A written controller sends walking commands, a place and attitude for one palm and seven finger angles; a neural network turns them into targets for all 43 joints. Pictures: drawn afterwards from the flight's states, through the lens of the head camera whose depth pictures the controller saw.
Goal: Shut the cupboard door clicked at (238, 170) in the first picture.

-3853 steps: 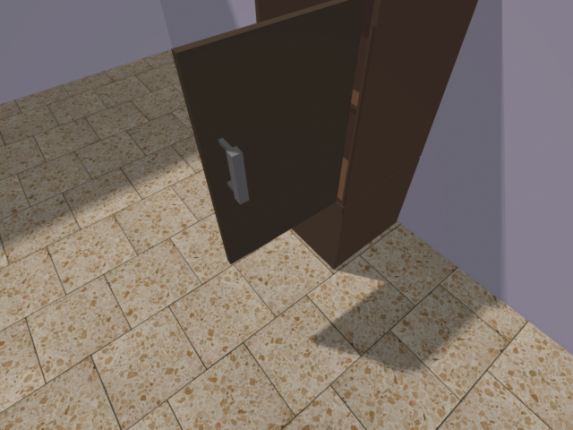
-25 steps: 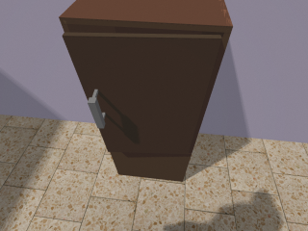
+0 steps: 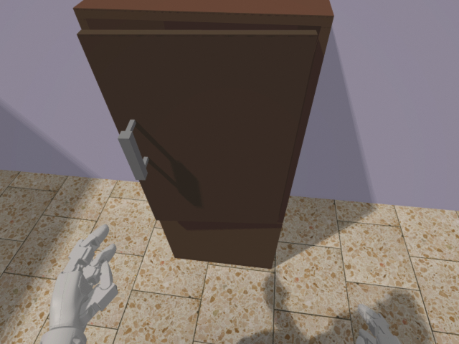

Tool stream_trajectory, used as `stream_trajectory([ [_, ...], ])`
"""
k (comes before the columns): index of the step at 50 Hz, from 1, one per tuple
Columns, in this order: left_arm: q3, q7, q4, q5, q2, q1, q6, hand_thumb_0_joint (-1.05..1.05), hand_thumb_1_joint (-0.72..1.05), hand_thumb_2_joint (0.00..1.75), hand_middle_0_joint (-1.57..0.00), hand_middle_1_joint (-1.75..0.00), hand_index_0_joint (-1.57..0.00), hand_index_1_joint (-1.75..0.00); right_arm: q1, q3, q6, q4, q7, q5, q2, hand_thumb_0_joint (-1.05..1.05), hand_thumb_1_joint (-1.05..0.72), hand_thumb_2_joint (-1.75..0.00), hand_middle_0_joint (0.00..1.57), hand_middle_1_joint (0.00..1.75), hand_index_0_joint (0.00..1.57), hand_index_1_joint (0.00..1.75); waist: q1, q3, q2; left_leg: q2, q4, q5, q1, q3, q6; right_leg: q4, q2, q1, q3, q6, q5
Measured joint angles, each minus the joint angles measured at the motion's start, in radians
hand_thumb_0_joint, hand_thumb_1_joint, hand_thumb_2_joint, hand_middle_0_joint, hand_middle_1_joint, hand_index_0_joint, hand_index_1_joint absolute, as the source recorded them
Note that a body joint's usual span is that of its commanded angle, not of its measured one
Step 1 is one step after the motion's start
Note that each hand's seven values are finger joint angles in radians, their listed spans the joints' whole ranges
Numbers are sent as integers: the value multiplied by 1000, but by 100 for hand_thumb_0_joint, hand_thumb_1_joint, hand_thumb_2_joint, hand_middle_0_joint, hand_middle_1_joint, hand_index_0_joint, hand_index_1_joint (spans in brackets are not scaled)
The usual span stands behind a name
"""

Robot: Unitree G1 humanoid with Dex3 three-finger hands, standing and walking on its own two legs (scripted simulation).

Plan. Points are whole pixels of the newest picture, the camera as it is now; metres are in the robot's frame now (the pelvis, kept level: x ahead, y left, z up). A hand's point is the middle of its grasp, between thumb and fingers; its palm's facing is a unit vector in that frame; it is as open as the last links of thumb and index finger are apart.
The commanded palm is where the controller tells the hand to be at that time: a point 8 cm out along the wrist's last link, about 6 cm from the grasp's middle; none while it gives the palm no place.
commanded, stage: raise the hand and make a fist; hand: left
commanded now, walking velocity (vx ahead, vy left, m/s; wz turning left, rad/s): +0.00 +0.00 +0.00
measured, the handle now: (136, 150) +0.50 +0.23 +0.04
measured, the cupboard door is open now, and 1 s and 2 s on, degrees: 5 5 5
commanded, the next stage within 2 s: bring the fist close to the handle in 1.70 s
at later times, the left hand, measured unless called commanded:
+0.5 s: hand (106, 318) +0.17 +0.21 -0.01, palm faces -0.04 -1.00 -0.02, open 4.7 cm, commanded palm +0.14 +0.26 +0.00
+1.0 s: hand (90, 302) +0.19 +0.23 +0.02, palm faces +0.00 -1.00 -0.04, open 3.1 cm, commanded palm +0.17 +0.28 +0.03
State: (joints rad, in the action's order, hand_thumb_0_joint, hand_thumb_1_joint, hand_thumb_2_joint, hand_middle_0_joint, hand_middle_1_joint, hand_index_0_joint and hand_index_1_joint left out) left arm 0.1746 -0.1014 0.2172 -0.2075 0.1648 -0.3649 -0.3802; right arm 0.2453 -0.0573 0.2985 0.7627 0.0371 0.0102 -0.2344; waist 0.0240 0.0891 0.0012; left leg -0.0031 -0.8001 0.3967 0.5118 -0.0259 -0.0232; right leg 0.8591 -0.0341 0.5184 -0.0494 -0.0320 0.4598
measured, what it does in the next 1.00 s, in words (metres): shifts its weight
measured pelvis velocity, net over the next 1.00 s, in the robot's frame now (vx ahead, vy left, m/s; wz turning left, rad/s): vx -0.03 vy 0.05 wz -0.03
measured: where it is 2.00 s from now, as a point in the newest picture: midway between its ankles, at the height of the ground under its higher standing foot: outside the picture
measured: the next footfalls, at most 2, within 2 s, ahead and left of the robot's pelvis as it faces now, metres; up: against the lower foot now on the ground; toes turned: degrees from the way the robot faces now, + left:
none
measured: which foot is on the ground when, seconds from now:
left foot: down 0.00-1.00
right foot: down 0.00-1.00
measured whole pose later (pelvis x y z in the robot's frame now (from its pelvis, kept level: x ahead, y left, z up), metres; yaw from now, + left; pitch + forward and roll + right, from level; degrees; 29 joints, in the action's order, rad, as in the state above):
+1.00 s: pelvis -0.03 +0.05 -0.04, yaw -1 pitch +12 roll -3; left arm 0.13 -0.20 -0.14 -0.25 0.24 -0.43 -0.31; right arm 0.23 0.04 0.20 0.46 0.05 0.01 -0.23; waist -0.01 0.13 0.03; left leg 0.01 -1.13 0.51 0.83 0.05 0.02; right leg 1.06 -0.01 0.78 -0.05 0.02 0.49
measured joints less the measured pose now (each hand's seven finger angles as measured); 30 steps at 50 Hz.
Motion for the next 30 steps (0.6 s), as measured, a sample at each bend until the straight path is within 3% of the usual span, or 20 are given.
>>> stream_trajectory([
  [2, 26, -120, 18, -33, -1, 14, -140, 0, 91, 90, -28, -39, -28, -39, -43, -3, 10, -49, -17, -7, -2, 1, -90, -90, 21, 30, 20, 29, -17, 27, -24, 5, -92, 20, 114, 18, -7, 99, 9, 126, 21, -6, 16],
  [4, 48, -241, 45, -59, 10, 23, -230, 0, 91, 90, -31, -42, -31, -43, -77, -6, 15, -103, -25, -5, -10, 1, -90, -90, 21, 30, 20, 30, -34, 44, -39, 5, -185, 56, 215, 35, -11, 196, 22, 236, 32, -13, 38],
  [6, 65, -323, 60, -90, 23, 24, -238, 0, 90, 90, -35, -46, -34, -46, -99, -11, 10, -157, -19, 3, -24, 1, -90, -90, 21, 30, 20, 30, -46, 49, -38, 1, -274, 85, 300, 45, -25, 277, 29, 317, 27, -19, 58],
  [8, 78, -351, 56, -121, 31, 16, -203, 0, 90, 90, -38, -49, -38, -50, -109, -14, 3, -200, -5, 13, -35, 1, -90, -90, 21, 30, 20, 30, -59, 47, -30, -2, -347, 101, 361, 56, -26, 335, 32, 369, 18, -19, 72],
  [11, 81, -324, 0, -145, 36, -1, -155, 1, 90, 90, -44, -55, -43, -56, -102, -5, 3, -235, 22, 20, -40, 1, -90, -90, 20, 30, 20, 29, -76, 39, -14, -5, -420, 119, 418, 78, -18, 382, 36, 408, -4, -17, 81],
  [15, 41, -272, -122, -126, 52, -3, -117, 1, 90, 90, -51, -63, -50, -63, -71, 34, 5, -235, 51, 19, -25, 1, -90, -90, 20, 30, 20, 30, -82, 31, 2, -7, -456, 120, 449, 101, -11, 390, 39, 420, -26, -14, 73],
  [24, -5, -181, -209, -79, 75, 22, 49, 1, 90, 90, -67, -81, -66, -81, 25, 89, -31, -208, 46, 19, 41, 1, -90, -90, 21, 30, 21, 30, -23, 33, 22, -6, -392, 87, 412, 85, 6, 300, 39, 375, -8, 14, 23],
  [30, -4, -111, -250, -65, 68, -35, 27, 1, 90, 90, -78, -93, -77, -93, 70, 83, -37, -207, 29, 4, 25, 2, -90, -90, 21, 30, 21, 30, -6, 38, 25, 2, -359, 84, 387, 65, 28, 259, 31, 348, 10, 34, 12],
])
